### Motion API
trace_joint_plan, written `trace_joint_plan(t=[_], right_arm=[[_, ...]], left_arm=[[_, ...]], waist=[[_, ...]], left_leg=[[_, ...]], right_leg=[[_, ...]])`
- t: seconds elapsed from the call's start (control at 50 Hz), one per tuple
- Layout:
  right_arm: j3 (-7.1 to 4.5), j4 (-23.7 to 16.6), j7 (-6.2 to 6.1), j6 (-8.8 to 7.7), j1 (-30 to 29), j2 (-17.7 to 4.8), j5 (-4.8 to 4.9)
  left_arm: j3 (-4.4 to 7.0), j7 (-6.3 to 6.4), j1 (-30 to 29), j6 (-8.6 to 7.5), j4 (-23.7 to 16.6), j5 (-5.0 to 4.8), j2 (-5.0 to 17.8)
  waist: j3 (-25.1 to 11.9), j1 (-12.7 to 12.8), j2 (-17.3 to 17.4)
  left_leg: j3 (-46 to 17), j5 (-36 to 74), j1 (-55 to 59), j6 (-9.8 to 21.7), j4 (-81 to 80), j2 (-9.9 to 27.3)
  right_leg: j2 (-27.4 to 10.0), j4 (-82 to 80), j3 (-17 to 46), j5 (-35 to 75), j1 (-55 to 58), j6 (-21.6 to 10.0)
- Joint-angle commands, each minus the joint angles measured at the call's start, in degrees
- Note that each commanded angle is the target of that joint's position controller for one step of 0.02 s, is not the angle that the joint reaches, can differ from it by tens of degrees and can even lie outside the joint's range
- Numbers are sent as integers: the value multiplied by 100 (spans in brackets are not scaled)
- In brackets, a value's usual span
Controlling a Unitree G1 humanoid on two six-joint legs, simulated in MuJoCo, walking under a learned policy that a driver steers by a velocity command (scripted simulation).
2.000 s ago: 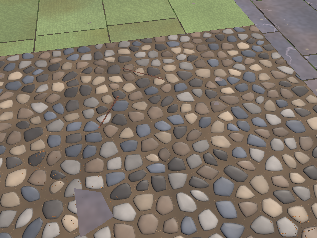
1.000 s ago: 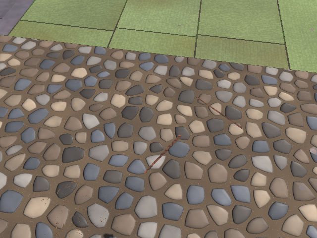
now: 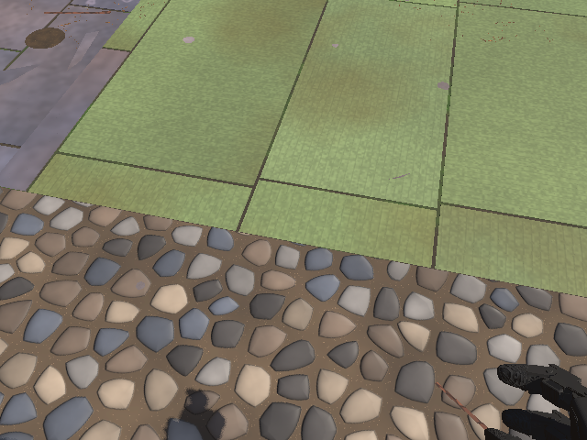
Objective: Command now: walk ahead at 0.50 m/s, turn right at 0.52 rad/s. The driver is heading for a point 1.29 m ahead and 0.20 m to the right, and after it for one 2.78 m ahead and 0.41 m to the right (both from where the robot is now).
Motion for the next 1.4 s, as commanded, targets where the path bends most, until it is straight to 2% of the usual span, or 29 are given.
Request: trace_joint_plan(t=[0.02, 0.04, 0.08, 0.12, 0.2, 0.32, 0.4, 0.46, 0.48, 0.5, 0.52, 0.54, 0.56, 0.58, 0.62, 0.7, 0.8, 0.94, 1.0, 1.04, 1.06, 1.08, 1.1, 1.12, 1.14, 1.16, 1.24, 1.34, 1.4], right_arm=[[-529, 152, -39, 47, 2141, -1575, -70], [-409, 59, -19, 61, 1848, -1033, -8], [-293, 60, -7, 96, 1400, -687, -35], [-248, 146, 5, 87, 1152, -560, -81], [-342, 346, 3, 8, 1206, -772, -38], [-412, 609, -56, 104, 1429, -1090, 5], [-470, 798, -64, 221, 1724, -1291, 117], [-535, 810, -117, 342, 1701, -1538, 167], [-526, 791, -145, 388, 1641, -1546, 185], [-451, 729, -180, 377, 1700, -1388, 130], [-190, 396, -117, 272, 2151, -608, -141], [-137, 271, -38, 40, 1870, -770, -29], [-245, 169, 28, -63, 1321, -1157, 223], [-196, 151, 27, -108, 1200, -1091, 232], [-244, 282, -34, -38, 1267, -1116, 11], [-180, 366, -31, 206, 1420, -822, -32], [-72, 270, 48, 217, 644, -606, 53], [-53, -112, 293, 192, -126, -615, 143], [-136, -133, 349, 216, 308, -777, 88], [-403, 161, 270, 258, 1714, -1256, 76], [-574, 185, 192, 282, 2412, -1901, 32], [-512, 192, 209, 272, 2472, -1745, 149], [-396, 175, 190, 292, 2441, -1361, 136], [-363, 117, 158, 306, 2173, -1222, 100], [-335, 62, 148, 323, 1840, -1156, 72], [-281, -19, 131, 322, 1583, -1007, 33], [-302, -85, 40, 314, 1372, -1097, 30], [-359, 101, -90, 394, 1706, -1239, 118], [-375, 230, -113, 460, 1999, -1254, 160]], left_arm=[[-77, 6, 245, -167, -828, -66, 154], [42, 14, 144, -140, -669, -126, 677], [92, -12, -561, -77, -753, -26, 724], [114, -71, -699, -21, -846, -8, 583], [55, -135, -1023, 57, -1088, 10, 330], [-49, -320, -1955, -25, -1362, 19, 198], [-46, -433, -2493, -19, -1668, -7, 267], [106, -456, -2088, 28, -1713, 30, 553], [250, -427, -1307, 48, -1530, 21, 781], [451, -331, -270, 91, -1266, 6, 1162], [575, -234, -99, 92, -1230, -38, 1883], [471, -255, 61, 2, -1442, -8, 1690], [336, -281, -61, -61, -1330, 54, 1233], [270, -275, -337, -98, -1296, 38, 1024], [123, -254, -1055, -121, -1400, 110, 645], [121, -200, -1125, -231, -1215, 137, 739], [88, -129, -867, -266, -908, 151, 773], [153, -118, -444, -198, -459, 107, 950], [201, -40, -629, -96, -471, 92, 1096], [159, 58, -724, -20, -563, 117, 1042], [8, 66, -283, -117, -812, 225, 642], [-127, -28, -204, -289, -826, 276, 358], [-24, -151, -600, -455, -902, 77, 831], [-43, -196, -1078, -541, -1062, -48, 848], [-58, -180, -1296, -577, -1126, 39, 783], [-5, -139, -1331, -543, -1121, 167, 837], [-29, -77, -1099, -337, -1102, 251, 624], [-141, -97, -2151, -364, -1310, 218, 348], [-104, -164, -2553, -431, -1417, 127, 454]], waist=[[-1815, -853, 2194], [-1113, -898, 1316], [-207, -832, 421], [66, -634, 593], [122, -593, 493], [272, -900, 313], [433, -1003, 356], [8, -612, 612], [-411, -146, 553], [-940, 327, 302], [-1399, -137, -1277], [-2441, 74, -1116], [-1750, 228, -614], [-1106, 26, -385], [-508, -454, -150], [-277, -681, -227], [98, -321, -284], [469, -23, -216], [60, -343, -411], [-831, -1086, -251], [-1642, -1096, 776], [-2259, -982, 1572], [-1906, -1204, 1032], [-1192, -1173, 618], [-613, -955, 81], [-383, -764, 30], [-175, -450, 322], [-28, -837, 453], [-33, -983, 522]], left_leg=[[-4066, -1814, 4501, 1489, -714, 2717], [-3868, -2515, 3943, 1391, -894, 2536], [-2216, -1507, 2703, 1074, -1083, 1969], [-1367, -672, 2012, 1014, -1365, 1655], [-496, 232, 1825, 1173, -1705, 1643], [629, 765, 2065, 962, -1700, 1522], [916, 1136, 2668, 808, -1450, 1746], [1273, 3679, 2921, 611, -284, 1751], [1465, 4165, 2668, 476, 756, 1608], [1537, 3337, 1583, 250, 2230, 1399], [1426, -1718, -1086, -129, 4418, 509], [5, -3236, -1976, -143, 5448, -19], [-233, -2679, -2466, -38, 5462, 341], [-121, -2178, -2374, 41, 4996, 585], [-85, -1632, -1554, -24, 4186, 958], [80, -1081, -1099, -258, 3477, 994], [180, 826, -1193, -193, 1780, 922], [191, 468, -1683, 224, 730, 599], [578, -358, -930, 501, 667, 220], [597, -58, 1263, 845, 487, -63], [-1669, 4, 3506, 1671, 516, 1308], [-4249, -724, 4692, 2420, -481, 2108], [-3884, -1474, 4580, 2102, -704, 1978], [-3119, -1407, 3839, 1876, -761, 1769], [-2579, -899, 2920, 1741, -873, 1560], [-2201, -321, 2287, 1664, -996, 1379], [-1579, 752, 1182, 1756, -1299, 1062], [-1087, 329, 765, 1323, -1171, 596], [-1485, -31, 1085, 1231, -910, 729]], right_leg=[[-68, 3352, -429, -1029, -3525, -5], [-488, 3978, -290, -650, -3976, 70], [-817, 3976, -543, 241, -3823, 153], [-1081, 3654, -599, 628, -3526, 190], [-1193, 3112, -711, 1226, -3646, 340], [-1079, 1296, -1123, 2691, -3342, 260], [-946, 679, -1409, 2242, -3311, 16], [-429, 498, -1882, 1364, -2305, -339], [-171, 178, -1993, 1555, -1220, -532], [-252, 36, -1552, 1816, 518, -786], [-1846, -127, 1354, 1497, 2642, -1692], [-2521, -1130, 3636, 632, 3225, -2306], [-2342, -1298, 2742, 822, 2825, -1920], [-2106, -1300, 1920, 1229, 1966, -1698], [-1722, -1452, 915, 2481, 425, -1424], [-1559, -1912, 131, 3352, -523, -1465], [-1328, -2174, -760, 2924, -428, -1050], [-1902, -1962, -1047, 3035, 943, -852], [-1894, -1084, -1336, 5319, 1270, -603], [-1509, 974, -1783, 6151, 524, -260], [-910, 3192, -1953, 3913, -1551, 116], [85, 4609, -1163, -614, -3190, 347], [-340, 4908, -537, -477, -3847, 225], [-592, 4661, -656, -62, -3994, 145], [-804, 4072, -753, 262, -3873, 135], [-974, 3586, -770, 485, -3513, 175], [-991, 2701, -953, 869, -2962, 522], [-630, 621, -1058, 2751, -2414, 695], [-464, 26, -950, 2911, -2213, 643]])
